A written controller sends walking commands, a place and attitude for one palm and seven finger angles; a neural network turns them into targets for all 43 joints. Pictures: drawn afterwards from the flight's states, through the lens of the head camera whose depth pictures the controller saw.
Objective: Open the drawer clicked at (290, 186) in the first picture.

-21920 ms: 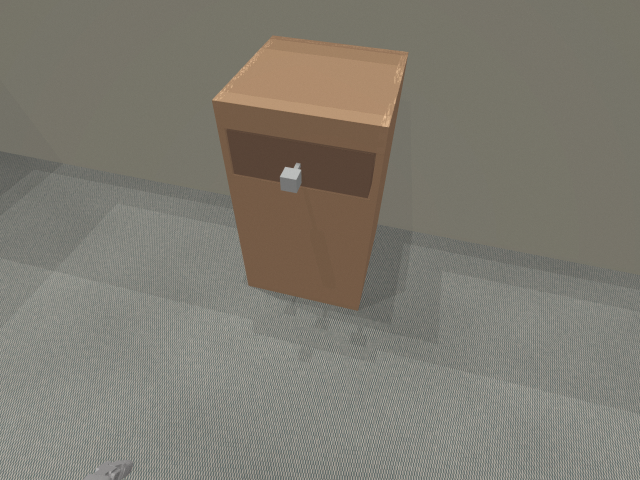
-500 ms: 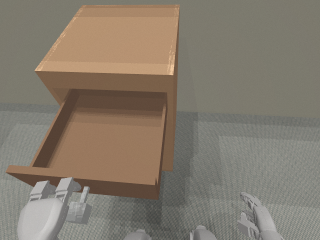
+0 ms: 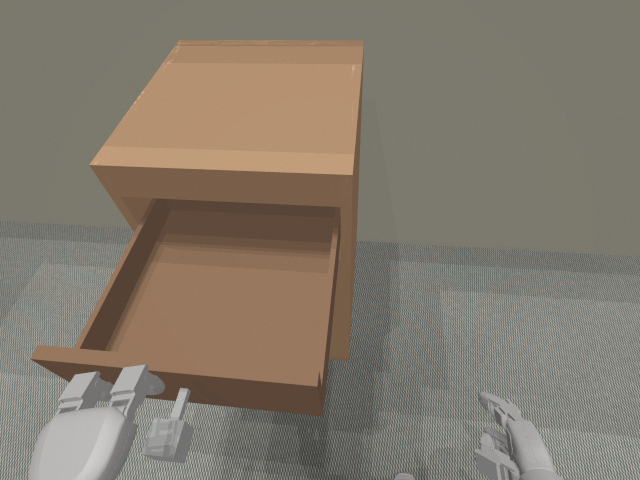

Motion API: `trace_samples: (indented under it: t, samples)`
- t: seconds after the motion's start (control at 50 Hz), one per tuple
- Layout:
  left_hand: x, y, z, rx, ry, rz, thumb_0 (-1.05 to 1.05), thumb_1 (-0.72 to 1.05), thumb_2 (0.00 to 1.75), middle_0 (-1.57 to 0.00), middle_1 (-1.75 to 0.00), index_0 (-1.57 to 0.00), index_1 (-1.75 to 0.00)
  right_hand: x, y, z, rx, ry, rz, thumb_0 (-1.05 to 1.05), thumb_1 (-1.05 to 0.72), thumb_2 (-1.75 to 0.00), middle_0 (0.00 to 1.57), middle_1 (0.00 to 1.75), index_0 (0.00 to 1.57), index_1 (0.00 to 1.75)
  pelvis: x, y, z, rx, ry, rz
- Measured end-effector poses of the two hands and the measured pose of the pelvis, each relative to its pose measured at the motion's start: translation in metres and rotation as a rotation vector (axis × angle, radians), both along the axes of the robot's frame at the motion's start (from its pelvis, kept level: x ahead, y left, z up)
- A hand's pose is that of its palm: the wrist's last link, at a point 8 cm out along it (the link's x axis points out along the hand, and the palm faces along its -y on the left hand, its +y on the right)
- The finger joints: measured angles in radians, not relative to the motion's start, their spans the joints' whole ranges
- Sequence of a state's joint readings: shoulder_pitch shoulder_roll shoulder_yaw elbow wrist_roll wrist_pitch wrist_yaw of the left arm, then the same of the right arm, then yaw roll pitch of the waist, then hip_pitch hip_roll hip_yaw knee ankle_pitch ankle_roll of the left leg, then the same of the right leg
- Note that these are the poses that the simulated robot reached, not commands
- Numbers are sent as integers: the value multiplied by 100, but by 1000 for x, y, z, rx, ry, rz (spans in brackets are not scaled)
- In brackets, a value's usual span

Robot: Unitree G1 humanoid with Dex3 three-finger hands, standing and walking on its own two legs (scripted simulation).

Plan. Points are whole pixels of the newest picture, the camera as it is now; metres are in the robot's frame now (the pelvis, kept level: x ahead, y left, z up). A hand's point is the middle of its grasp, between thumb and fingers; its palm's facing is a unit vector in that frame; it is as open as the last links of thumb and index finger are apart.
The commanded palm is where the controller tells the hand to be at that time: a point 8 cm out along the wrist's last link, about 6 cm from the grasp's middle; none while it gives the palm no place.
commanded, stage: lift the hand off the handle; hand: left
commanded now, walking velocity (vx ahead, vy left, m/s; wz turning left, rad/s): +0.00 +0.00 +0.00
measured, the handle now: (174, 422) +0.20 +0.23 -0.09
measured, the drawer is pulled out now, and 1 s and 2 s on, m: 0.30 0.30 0.30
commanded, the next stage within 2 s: draw the hand back to the body in 0.98 s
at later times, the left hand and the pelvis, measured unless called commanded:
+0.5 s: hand (114, 441) +0.15 +0.23 +0.05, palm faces -0.01 -0.11 -0.99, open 13.8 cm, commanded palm +0.14 +0.23 +0.10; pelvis +0.00 -0.01 +0.02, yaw +0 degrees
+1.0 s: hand (84, 433) +0.15 +0.25 +0.08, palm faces +0.00 -0.09 -1.00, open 13.8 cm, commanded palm +0.13 +0.24 +0.12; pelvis +0.00 +0.00 +0.03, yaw +0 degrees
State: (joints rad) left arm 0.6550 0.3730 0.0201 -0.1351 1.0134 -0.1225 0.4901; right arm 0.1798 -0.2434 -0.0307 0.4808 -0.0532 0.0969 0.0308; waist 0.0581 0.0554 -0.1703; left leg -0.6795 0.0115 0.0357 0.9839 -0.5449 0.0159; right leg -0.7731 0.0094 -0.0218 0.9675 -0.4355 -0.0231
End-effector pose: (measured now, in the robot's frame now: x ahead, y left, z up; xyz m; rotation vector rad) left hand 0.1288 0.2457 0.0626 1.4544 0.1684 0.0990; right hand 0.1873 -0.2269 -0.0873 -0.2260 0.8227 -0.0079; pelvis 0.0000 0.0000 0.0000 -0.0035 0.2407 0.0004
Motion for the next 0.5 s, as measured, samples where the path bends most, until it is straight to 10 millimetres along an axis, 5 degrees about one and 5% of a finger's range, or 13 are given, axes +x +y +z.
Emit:
trace_samples:
  t: [0.5]
  samples:
    - [4, -12, 37, 8, -30, -11, 0, -49, 30, -32, -120, -32, -120, -1, 2, 15, 32, -31, 19, 2, -91, -90, 20, 30, 20, 30, -3, -8, 15, 12, -62, 2]
